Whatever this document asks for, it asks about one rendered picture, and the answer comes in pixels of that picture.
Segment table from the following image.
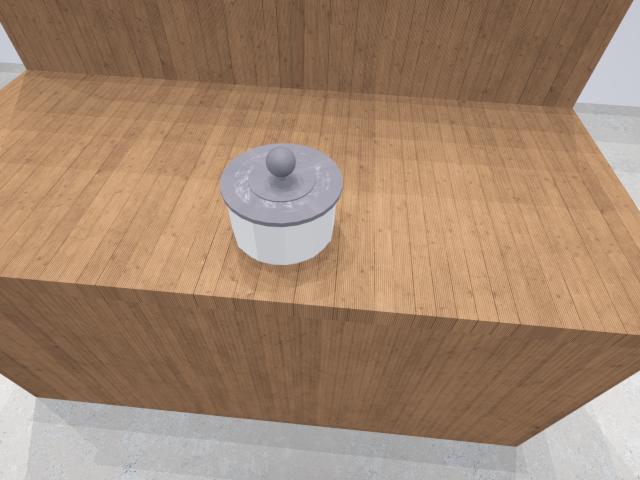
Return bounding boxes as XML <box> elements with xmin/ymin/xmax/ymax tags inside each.
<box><xmin>0</xmin><ymin>0</ymin><xmax>640</xmax><ymax>447</ymax></box>

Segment lid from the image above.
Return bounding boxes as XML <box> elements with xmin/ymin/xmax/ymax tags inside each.
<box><xmin>220</xmin><ymin>143</ymin><xmax>343</xmax><ymax>227</ymax></box>

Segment knob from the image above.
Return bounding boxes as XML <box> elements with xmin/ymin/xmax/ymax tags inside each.
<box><xmin>266</xmin><ymin>147</ymin><xmax>296</xmax><ymax>177</ymax></box>

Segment pot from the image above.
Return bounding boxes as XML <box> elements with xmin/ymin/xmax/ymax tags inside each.
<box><xmin>227</xmin><ymin>204</ymin><xmax>336</xmax><ymax>265</ymax></box>

